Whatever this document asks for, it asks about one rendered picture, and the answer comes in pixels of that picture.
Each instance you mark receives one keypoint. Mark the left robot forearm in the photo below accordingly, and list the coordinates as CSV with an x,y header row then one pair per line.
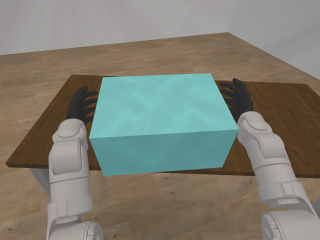
x,y
68,176

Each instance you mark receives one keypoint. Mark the robot right upper arm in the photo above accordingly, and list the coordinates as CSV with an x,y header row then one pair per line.
x,y
296,224

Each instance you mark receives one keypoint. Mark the right robot forearm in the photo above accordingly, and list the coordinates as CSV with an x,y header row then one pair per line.
x,y
277,183

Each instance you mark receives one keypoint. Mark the left robot hand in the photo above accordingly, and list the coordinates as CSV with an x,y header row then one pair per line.
x,y
77,105

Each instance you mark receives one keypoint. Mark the carton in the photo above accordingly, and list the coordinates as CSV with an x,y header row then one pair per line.
x,y
161,123

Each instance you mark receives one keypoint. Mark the right robot hand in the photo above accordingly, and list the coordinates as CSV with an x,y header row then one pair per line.
x,y
242,99

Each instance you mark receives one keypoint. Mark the table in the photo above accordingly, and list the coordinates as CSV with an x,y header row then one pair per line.
x,y
291,109

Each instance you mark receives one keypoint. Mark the robot left upper arm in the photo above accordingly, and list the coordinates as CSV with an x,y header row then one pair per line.
x,y
88,230

